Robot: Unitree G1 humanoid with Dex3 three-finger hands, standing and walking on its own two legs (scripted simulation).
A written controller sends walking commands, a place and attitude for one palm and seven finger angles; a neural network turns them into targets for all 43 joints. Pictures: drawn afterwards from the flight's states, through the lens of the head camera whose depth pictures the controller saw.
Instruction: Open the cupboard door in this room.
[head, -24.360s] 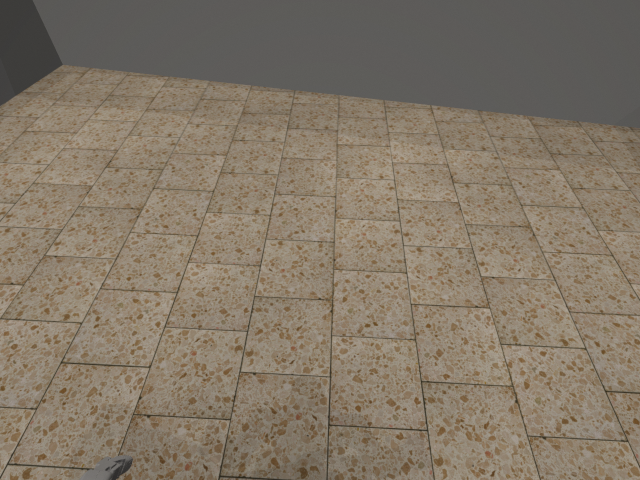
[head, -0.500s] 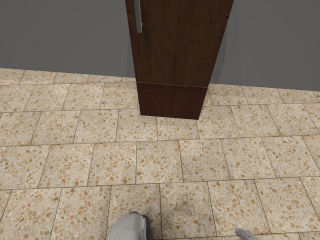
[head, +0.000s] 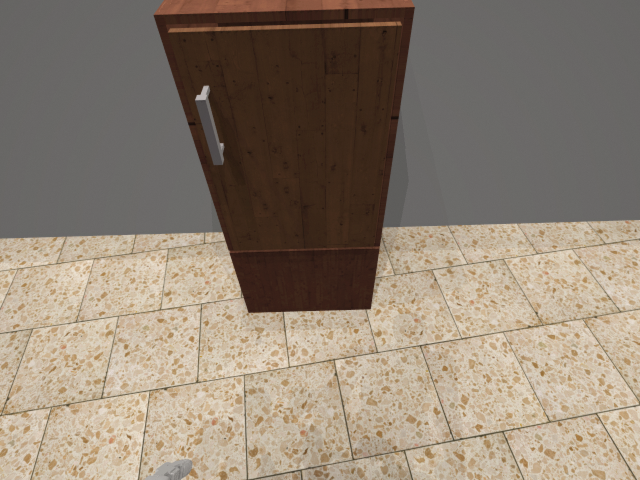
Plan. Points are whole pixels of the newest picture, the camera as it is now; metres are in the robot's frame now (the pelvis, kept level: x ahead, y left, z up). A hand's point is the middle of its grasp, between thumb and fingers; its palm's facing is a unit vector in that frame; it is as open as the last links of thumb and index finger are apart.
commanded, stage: take the last steps up to it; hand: left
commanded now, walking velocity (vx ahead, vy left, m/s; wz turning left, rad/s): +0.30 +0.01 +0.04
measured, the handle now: (212, 126) +0.74 +0.23 +0.05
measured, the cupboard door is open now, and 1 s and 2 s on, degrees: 0 0 0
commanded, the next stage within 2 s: come to a stop and stand still in 0.38 s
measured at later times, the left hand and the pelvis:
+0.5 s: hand out of the picture +0.07 +0.20 -0.18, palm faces +0.14 -0.98 -0.13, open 7.4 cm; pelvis +0.16 +0.04 +0.00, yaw +2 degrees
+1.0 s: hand (211, 390) +0.29 +0.19 -0.16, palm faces +0.02 -0.96 -0.27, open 7.4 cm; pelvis +0.20 -0.01 +0.00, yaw +1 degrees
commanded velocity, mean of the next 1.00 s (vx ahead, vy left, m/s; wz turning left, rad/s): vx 0.01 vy -0.01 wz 0.01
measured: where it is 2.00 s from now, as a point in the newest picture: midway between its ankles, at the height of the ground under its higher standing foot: outside the picture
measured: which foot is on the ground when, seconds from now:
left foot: down 0.00-0.00, up 0.02-0.40, down 0.42-1.00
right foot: down 0.00-0.44, up 0.46-0.98, down 1.00-1.00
